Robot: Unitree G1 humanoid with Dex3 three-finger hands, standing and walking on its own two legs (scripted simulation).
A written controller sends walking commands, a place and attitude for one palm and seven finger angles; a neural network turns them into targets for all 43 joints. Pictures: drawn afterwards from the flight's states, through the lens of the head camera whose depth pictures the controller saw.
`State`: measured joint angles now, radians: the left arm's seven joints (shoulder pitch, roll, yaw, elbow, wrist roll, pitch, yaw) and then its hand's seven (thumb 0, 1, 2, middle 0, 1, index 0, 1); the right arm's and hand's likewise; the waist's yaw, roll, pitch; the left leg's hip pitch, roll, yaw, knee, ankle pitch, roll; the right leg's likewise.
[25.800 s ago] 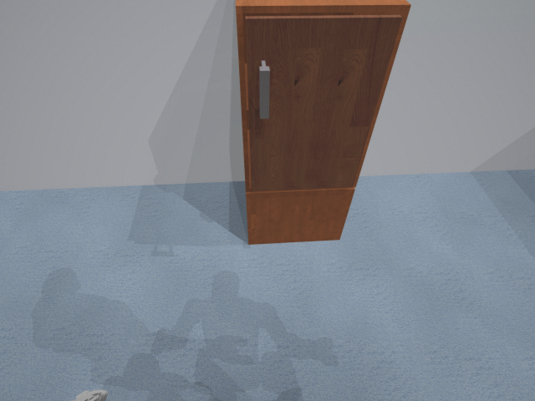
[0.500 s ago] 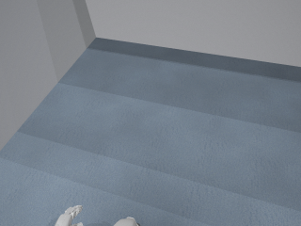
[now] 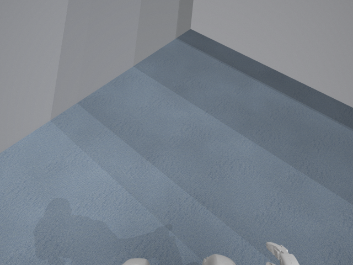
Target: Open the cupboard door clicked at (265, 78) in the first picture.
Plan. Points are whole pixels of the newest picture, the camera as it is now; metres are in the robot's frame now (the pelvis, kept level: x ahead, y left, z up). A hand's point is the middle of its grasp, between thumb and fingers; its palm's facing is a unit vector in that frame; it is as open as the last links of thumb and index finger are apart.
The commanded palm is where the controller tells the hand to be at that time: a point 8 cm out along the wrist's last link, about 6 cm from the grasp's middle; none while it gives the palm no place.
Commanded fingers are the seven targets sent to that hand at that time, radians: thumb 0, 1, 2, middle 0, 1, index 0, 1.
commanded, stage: turn to face it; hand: left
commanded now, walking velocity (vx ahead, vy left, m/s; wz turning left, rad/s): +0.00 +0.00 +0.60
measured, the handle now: out of the picture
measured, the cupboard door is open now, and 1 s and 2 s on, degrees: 42 42 42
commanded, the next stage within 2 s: none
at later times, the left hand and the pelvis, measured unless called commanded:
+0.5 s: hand out of the picture +0.05 +0.14 -0.14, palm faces +0.31 -0.92 -0.25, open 7.3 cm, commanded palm none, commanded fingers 0.00 0.90 0.90 -0.20 -0.30 -0.20 -0.30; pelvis +0.03 -0.07 +0.02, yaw +19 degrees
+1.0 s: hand out of the picture +0.02 +0.17 -0.14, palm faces +0.57 -0.78 -0.27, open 7.4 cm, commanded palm none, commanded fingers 0.00 0.90 0.90 -0.20 -0.30 -0.20 -0.30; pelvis +0.05 -0.06 +0.01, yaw +35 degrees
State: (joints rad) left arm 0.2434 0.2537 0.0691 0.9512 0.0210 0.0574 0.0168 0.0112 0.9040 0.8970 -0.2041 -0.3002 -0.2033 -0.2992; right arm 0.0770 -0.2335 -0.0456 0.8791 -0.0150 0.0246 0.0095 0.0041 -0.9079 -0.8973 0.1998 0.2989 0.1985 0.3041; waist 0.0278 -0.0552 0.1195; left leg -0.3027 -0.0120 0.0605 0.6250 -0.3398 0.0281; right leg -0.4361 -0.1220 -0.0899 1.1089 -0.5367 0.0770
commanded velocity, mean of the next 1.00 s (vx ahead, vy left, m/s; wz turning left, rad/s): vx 0.00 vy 0.00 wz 0.60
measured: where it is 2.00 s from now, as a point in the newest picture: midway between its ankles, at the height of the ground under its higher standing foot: outside the picture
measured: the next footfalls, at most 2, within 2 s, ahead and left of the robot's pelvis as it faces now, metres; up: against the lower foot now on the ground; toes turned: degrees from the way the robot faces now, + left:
right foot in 0.24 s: +0.08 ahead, -0.16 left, +0.00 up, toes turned +5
left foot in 0.66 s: +0.01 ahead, +0.07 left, +0.00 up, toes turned +31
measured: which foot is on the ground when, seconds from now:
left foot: down 0.00-0.24, up 0.26-0.64, down 0.66-1.00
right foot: up 0.00-0.22, down 0.24-0.66, up 0.68-1.00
